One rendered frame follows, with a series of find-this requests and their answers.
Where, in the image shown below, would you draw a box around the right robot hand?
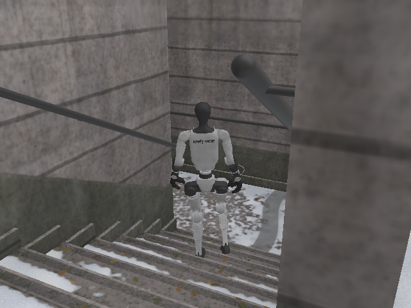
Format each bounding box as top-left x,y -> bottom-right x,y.
228,180 -> 242,194

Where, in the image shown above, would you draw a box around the right robot foot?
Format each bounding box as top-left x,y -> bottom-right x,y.
220,243 -> 230,254

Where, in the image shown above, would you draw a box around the left robot hand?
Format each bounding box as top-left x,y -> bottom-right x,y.
170,177 -> 185,189

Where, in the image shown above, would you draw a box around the robot right thigh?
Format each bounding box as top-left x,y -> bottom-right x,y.
214,178 -> 228,214

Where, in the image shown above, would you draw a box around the robot left upper arm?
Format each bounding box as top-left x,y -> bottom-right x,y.
174,130 -> 190,166

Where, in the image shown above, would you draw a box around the robot right upper arm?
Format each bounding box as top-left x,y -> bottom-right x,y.
217,129 -> 235,166

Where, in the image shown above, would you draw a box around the left robot forearm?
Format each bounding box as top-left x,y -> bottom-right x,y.
171,158 -> 181,179

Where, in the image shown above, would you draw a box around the right robot forearm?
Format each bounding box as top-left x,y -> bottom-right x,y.
229,156 -> 241,182

